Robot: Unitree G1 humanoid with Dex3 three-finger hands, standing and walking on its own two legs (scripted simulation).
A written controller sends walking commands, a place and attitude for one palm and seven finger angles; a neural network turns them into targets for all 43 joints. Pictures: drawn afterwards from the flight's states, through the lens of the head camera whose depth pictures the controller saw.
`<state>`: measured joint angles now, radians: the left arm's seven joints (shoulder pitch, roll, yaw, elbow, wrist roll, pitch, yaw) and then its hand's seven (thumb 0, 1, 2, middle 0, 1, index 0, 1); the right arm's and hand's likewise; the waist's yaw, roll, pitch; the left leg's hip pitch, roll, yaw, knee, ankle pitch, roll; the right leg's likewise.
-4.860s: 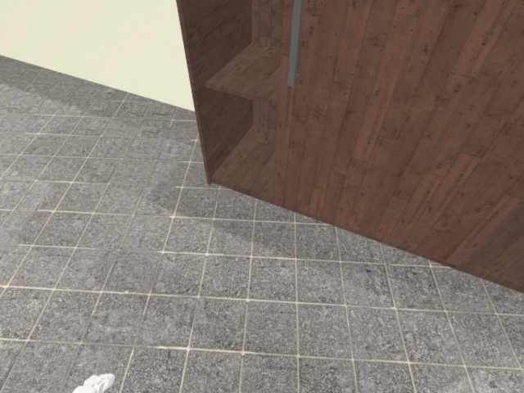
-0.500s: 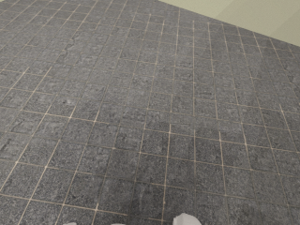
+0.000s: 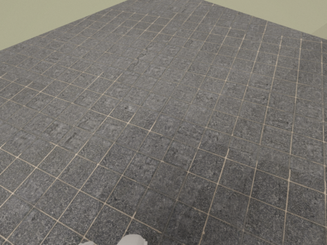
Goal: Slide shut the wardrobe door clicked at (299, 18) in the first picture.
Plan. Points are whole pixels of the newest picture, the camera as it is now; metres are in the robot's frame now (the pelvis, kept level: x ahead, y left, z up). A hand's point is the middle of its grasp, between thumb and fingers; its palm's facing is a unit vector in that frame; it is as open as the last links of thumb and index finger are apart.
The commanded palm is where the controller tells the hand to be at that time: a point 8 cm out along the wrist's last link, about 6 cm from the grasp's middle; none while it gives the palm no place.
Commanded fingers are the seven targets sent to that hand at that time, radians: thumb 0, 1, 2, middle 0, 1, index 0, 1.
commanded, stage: walk to a spot facing it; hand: right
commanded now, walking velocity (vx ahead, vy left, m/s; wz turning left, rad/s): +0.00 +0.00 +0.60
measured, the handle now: out of the picture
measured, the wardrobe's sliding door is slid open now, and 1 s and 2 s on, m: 0.36 0.36 0.36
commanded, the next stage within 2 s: turn to face it in 0.68 s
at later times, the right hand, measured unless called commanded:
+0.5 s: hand out of the picture +0.11 -0.08 -0.15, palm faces -0.21 +0.94 -0.26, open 7.3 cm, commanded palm none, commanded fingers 0.00 -0.90 -0.90 0.20 0.30 0.20 0.30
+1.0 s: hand (204, 224) +0.21 -0.10 -0.20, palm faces -0.21 +0.96 -0.17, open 7.4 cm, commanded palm none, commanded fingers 0.00 -0.90 -0.90 0.20 0.30 0.20 0.30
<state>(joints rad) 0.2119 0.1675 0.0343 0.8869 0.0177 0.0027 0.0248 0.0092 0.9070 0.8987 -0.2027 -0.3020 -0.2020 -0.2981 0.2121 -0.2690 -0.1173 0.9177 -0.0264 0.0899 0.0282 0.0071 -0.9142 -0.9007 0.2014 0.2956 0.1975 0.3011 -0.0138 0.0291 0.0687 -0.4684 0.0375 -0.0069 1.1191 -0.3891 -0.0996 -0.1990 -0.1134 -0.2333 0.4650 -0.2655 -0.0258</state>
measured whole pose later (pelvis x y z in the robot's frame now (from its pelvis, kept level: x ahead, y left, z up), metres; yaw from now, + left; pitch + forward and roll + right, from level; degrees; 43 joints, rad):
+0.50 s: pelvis +0.03 +0.09 +0.00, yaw +15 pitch +0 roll -2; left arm 0.23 0.25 0.07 0.96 0.03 0.02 -0.02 0.01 0.91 0.90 -0.20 -0.30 -0.20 -0.30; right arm 0.31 -0.16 -0.05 0.96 -0.01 -0.04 0.01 0.00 -0.91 -0.90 0.21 0.30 0.20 0.30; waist 0.01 -0.05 0.02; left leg -0.10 -0.06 0.00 0.36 -0.26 0.09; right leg -0.57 -0.15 -0.03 1.09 -0.22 0.10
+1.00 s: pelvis +0.20 +0.08 -0.02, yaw +18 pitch -2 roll +1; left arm 0.16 0.14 0.02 0.99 0.00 -0.04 0.02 0.00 0.92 0.90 -0.20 -0.30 -0.20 -0.30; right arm 0.36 -0.15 -0.04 1.11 -0.01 -0.02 -0.04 0.01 -0.91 -0.90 0.20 0.30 0.20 0.30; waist -0.03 0.02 0.07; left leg -0.30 -0.01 0.01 1.16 -0.49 -0.02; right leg -0.34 0.02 -0.11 0.57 -0.21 -0.09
